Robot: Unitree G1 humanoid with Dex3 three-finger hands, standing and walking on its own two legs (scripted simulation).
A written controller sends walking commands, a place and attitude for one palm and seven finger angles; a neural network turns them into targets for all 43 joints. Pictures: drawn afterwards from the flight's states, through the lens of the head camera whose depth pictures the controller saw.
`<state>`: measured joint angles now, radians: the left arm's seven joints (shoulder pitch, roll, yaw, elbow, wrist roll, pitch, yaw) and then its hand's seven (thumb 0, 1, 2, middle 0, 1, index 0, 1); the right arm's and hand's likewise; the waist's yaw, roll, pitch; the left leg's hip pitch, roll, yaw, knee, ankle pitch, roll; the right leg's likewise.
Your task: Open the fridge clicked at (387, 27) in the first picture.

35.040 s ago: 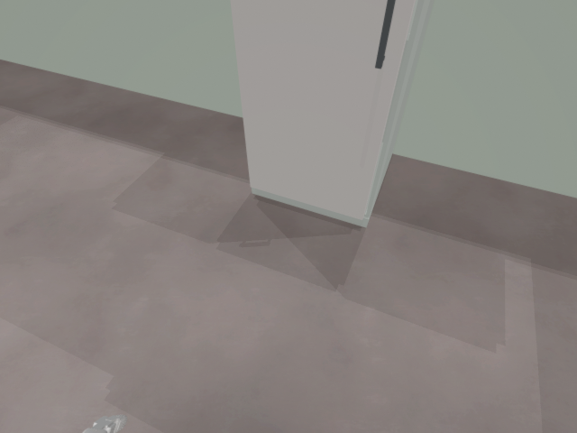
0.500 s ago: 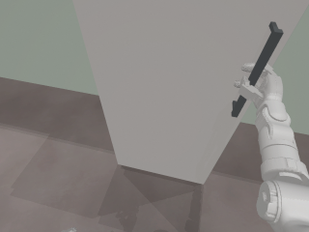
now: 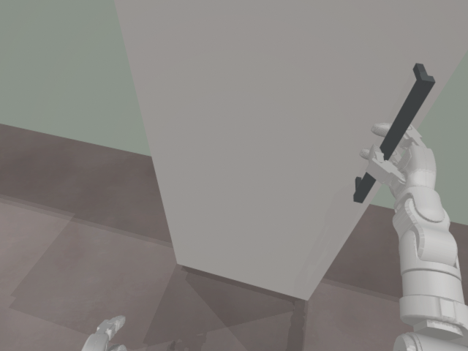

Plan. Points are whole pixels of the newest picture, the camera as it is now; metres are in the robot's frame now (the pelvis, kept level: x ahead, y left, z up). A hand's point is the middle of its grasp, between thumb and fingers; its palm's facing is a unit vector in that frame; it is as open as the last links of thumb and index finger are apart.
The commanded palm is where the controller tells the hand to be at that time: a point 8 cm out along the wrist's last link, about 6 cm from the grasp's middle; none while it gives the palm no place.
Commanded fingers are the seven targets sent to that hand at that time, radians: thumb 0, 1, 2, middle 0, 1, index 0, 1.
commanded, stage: pull the door a little, standing still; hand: right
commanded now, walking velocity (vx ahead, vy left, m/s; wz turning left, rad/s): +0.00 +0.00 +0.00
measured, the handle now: (384, 143) +0.46 -0.21 +0.16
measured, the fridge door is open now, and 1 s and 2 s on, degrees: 1 26 57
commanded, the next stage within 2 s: walk backward, drawing the door open in 0.34 s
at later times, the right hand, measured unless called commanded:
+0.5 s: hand (367, 200) +0.32 -0.15 +0.16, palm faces +0.10 +0.99 -0.07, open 6.0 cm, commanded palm +0.29 -0.20 +0.16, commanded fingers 0.00 -0.90 -0.90 0.45 1.40 0.45 1.40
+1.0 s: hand (327, 266) +0.21 -0.08 +0.15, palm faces +0.15 +0.97 -0.17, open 6.0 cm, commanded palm +0.17 -0.13 +0.16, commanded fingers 0.00 -0.90 -0.90 0.45 1.40 0.45 1.40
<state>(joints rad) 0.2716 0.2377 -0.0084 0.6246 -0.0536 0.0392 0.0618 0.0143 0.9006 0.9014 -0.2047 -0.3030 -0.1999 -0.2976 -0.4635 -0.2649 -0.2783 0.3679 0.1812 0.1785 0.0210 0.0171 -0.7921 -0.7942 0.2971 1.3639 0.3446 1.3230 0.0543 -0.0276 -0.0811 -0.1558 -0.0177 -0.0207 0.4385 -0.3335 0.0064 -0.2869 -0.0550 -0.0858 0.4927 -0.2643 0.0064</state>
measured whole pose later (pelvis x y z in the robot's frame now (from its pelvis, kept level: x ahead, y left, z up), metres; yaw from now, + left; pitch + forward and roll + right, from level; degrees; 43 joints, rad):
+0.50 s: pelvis +0.04 +0.00 +0.01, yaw -1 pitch +3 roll +0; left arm 0.20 0.22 -0.04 0.56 -0.03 0.05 0.05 0.02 0.90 0.90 -0.20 -0.30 -0.20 -0.30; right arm 0.05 -0.18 -0.09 -0.27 0.16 0.24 -0.01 0.02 -0.75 -0.79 0.31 1.35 0.30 1.33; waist -0.01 -0.05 -0.10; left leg -0.06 -0.01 0.04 0.41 -0.31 0.00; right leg -0.19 -0.05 -0.06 0.45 -0.27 0.00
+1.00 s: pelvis -0.03 +0.06 -0.01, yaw -10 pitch +0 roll -1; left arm 0.21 0.20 -0.02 0.58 0.01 0.04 0.10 0.02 0.90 0.90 -0.20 -0.30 -0.20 -0.30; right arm 0.21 -0.15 0.05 -0.43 0.03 -0.05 -0.05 -0.02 -0.67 -0.75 0.45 1.40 0.34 1.39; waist 0.03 -0.06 0.05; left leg -0.23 -0.02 0.19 0.55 -0.34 0.10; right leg -0.41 -0.02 -0.08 0.77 -0.30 0.00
